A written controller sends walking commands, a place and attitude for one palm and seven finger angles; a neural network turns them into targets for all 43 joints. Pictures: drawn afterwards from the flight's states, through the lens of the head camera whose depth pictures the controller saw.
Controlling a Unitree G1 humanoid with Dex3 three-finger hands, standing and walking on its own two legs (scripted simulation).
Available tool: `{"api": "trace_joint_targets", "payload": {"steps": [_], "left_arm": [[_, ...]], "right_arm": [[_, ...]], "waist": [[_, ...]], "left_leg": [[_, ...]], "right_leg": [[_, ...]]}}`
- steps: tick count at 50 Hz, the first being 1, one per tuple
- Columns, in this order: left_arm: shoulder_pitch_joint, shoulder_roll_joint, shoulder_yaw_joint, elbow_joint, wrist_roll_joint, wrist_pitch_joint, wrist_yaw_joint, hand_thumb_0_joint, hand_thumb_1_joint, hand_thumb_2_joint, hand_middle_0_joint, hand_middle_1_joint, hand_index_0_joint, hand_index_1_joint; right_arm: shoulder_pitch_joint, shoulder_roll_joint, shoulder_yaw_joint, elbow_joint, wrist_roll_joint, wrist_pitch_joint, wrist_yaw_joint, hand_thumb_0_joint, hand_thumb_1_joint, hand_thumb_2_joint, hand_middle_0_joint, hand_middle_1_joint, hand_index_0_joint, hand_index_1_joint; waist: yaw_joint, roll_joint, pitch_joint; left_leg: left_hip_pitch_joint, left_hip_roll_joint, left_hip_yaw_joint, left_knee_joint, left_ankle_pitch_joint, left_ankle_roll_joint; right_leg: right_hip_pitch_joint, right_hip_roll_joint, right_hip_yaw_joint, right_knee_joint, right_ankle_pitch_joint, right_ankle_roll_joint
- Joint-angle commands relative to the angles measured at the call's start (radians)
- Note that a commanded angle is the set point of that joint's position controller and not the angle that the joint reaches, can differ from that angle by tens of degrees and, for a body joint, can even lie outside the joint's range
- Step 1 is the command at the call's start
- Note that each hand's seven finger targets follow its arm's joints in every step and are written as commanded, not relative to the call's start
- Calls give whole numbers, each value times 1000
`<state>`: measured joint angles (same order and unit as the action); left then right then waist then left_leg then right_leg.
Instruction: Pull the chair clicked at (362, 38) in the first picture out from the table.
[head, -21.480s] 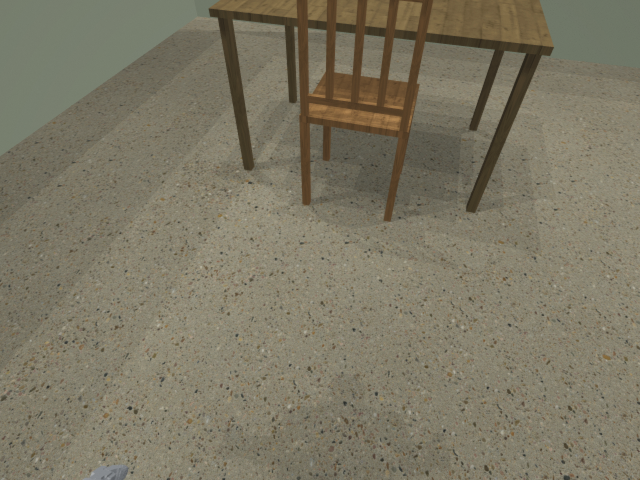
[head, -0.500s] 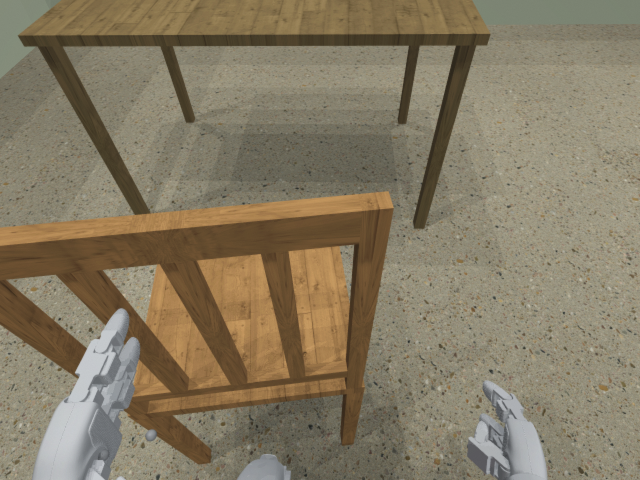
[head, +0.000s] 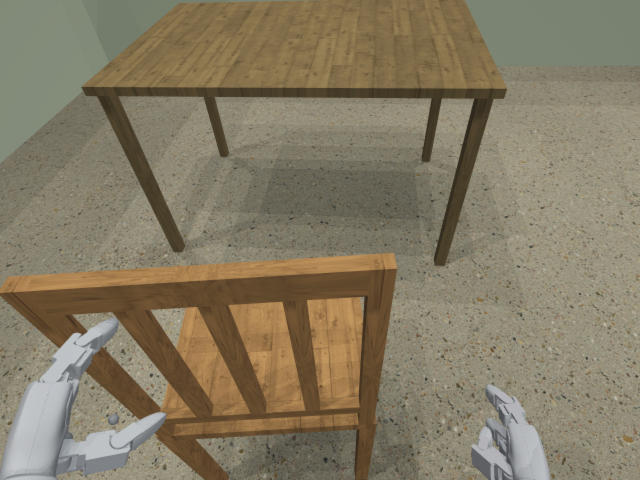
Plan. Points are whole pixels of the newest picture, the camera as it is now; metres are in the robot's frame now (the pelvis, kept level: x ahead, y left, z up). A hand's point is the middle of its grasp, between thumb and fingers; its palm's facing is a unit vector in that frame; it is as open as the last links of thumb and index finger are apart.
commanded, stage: draw the hand back to the body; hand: left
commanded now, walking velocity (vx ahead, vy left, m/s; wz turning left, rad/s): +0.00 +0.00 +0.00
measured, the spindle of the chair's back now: (239, 365) +0.27 +0.16 -0.04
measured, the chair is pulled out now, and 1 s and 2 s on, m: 0.65 0.65 0.65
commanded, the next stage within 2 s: step back with the hand held close in 0.62 s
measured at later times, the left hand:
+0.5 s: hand (94, 399) +0.16 +0.25 +0.10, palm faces +0.33 -0.77 -0.54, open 6.4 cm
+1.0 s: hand (79, 407) +0.15 +0.26 +0.10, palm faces +0.20 -0.79 -0.58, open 6.5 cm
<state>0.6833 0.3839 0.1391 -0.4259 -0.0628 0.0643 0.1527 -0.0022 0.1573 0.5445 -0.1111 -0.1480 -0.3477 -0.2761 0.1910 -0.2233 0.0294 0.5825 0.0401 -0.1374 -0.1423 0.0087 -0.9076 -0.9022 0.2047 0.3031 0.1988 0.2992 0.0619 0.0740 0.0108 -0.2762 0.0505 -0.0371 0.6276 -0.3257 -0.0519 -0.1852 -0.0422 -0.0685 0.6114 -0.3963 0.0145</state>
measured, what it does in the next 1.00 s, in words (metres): stands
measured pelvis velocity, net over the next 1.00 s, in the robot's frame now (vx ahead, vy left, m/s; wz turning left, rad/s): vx -0.03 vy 0.00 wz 0.00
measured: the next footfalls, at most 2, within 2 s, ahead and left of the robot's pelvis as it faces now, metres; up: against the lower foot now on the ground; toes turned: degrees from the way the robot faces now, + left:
right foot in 1.60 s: -0.19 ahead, -0.10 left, +0.00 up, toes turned -2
left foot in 1.78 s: -0.05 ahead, +0.14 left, +0.00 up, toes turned -2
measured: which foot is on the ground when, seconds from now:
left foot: down 0.00-1.00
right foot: down 0.00-1.00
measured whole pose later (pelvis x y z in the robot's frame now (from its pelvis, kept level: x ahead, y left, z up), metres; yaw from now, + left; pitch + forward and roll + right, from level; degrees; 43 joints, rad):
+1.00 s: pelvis -0.03 +0.00 +0.01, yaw +0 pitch -2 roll -1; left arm 0.62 0.48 0.30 -0.48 -0.07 0.07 0.11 0.01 0.89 0.90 -0.21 -0.30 -0.40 -0.38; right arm 0.12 -0.24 0.00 0.56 0.05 -0.08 -0.09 0.01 -0.91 -0.90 0.20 0.30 0.20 0.30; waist 0.04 0.06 0.17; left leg -0.28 0.07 -0.05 0.54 -0.23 -0.06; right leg -0.19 -0.02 -0.08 0.51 -0.29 0.01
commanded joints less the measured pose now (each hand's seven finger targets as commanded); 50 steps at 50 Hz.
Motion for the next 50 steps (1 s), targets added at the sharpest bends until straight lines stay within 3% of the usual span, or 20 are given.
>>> {"api": "trace_joint_targets", "payload": {"steps": [1,2,4,6,10,12,14,17,25,27,30,36,37,38,40,41,44,46,50], "left_arm": [[-198,170,257,-305,4,-124,62,0,501,707,-145,-218,-145,-218],[-182,142,251,-276,5,-130,59,0,538,725,-150,-225,-150,-225],[-264,211,288,-364,1,-138,58,0,610,760,-160,-240,-160,-240],[-278,256,335,-376,5,-137,65,0,682,795,-170,-255,-170,-255],[-321,279,361,-422,3,-136,73,0,827,865,-190,-285,-190,-285],[-346,305,377,-441,4,-132,76,0,900,900,-200,-300,-200,-300],[-336,278,363,-419,1,-129,73,0,900,900,-200,-300,-200,-300],[-332,275,358,-407,2,-125,69,0,900,900,-200,-300,-200,-300],[-338,281,365,-425,7,-137,68,0,900,900,-200,-300,-200,-300],[-327,272,357,-415,9,-129,67,0,900,900,-200,-300,-200,-300],[-335,279,364,-417,7,-135,68,0,900,900,-200,-300,-200,-300],[-319,286,370,-414,12,-130,69,0,900,900,-200,-300,-200,-300],[-364,257,329,-439,12,-136,65,0,900,900,-200,-300,-200,-300],[-539,453,486,-447,-18,-179,40,0,900,900,-200,-300,-200,-300],[-421,306,400,-366,-13,-167,16,0,900,900,-200,-300,-200,-300],[-415,323,406,-409,-12,-178,14,0,900,900,-200,-300,-200,-300],[-297,315,422,-459,-14,-197,25,0,900,900,-200,-300,-200,-300],[-206,323,437,-479,-17,-201,31,0,900,900,-200,-300,-200,-300],[-137,342,474,-554,-22,-217,41,0,900,900,-200,-300,-200,-300]], "right_arm": [[-128,-96,-38,-127,-9,-81,3,0,-900,-900,200,300,200,300],[-127,-93,-41,-123,-12,-81,8,0,-900,-900,200,300,200,300],[-140,-107,-40,-129,-17,-92,11,0,-900,-900,200,300,200,300],[-147,-105,-38,-110,-17,-104,13,0,-900,-900,200,300,200,300],[-140,-107,-36,-101,-16,-120,18,0,-900,-900,200,300,200,300],[-137,-108,-30,-94,-12,-128,22,0,-900,-900,200,300,200,300],[-143,-109,-33,-92,-14,-131,24,0,-900,-900,200,300,200,300],[-146,-109,-32,-88,-12,-136,29,0,-900,-900,200,300,200,300],[-146,-115,-41,-86,-18,-140,32,0,-900,-900,200,300,200,300],[-147,-110,-36,-85,-15,-140,35,0,-900,-900,200,300,200,300],[-148,-113,-41,-86,-18,-140,33,0,-900,-900,200,300,200,300],[-156,-111,-37,-81,-14,-141,36,0,-900,-900,200,300,200,300],[-146,-112,-32,-87,-14,-145,36,0,-900,-900,200,300,200,300],[-93,-150,-63,-122,6,-86,33,0,-900,-900,200,300,200,300],[-94,-119,-58,-135,5,-44,45,0,-900,-900,200,300,200,300],[-107,-124,-59,-147,9,-37,46,0,-900,-900,200,300,200,300],[-115,-122,-63,-163,1,-6,48,0,-900,-900,200,300,200,300],[-128,-121,-68,-165,4,7,48,0,-900,-900,200,300,200,300],[-132,-121,-74,-174,-1,19,43,0,-900,-900,200,300,200,300]], "waist": [[-20,22,-87],[-19,8,-73],[-15,2,-120],[-6,52,-128],[-8,61,-157],[-7,105,-154],[-11,66,-139],[-9,82,-141],[-5,53,-169],[-6,82,-150],[-6,52,-153],[-2,113,-137],[-13,111,-130],[-25,31,14],[-40,-28,-32],[-39,45,-79],[-28,66,-158],[-25,117,-208],[-23,85,-256]], "left_leg": [[146,-13,25,-116,203,55],[152,-12,29,-120,215,57],[176,-13,33,-122,233,61],[182,-17,35,-120,266,58],[214,-13,40,-120,325,59],[218,-15,38,-126,320,55],[217,-13,37,-121,331,56],[218,-14,40,-121,318,57],[222,-10,40,-116,336,61],[209,-13,42,-116,317,58],[205,-10,38,-115,308,60],[192,-9,33,-124,284,53],[196,-11,33,-126,269,55],[115,28,-3,-103,309,75],[123,22,12,-73,349,65],[151,22,14,-85,385,67],[159,54,-12,-107,532,68],[165,70,-29,-123,571,74],[113,91,-47,-112,557,72]], "right_leg": [[-30,-10,1,-151,296,-30],[-32,-10,-1,-152,316,-27],[-1,-15,0,-153,352,-24],[24,-16,7,-154,388,-32],[45,-21,0,-142,444,-27],[52,-24,3,-147,436,-29],[45,-21,-7,-142,451,-27],[49,-24,-3,-147,455,-25],[59,-29,-5,-132,483,-24],[55,-30,-4,-140,463,-25],[51,-29,-8,-137,453,-24],[45,-26,-3,-147,402,-33],[32,-28,-7,-147,384,-29],[-43,-59,86,-212,477,-27],[15,-83,75,-207,587,-30],[32,-88,83,-193,616,-31],[87,-69,44,-148,575,-18],[106,-56,37,-128,529,-15],[118,-50,32,-113,501,-13]]}}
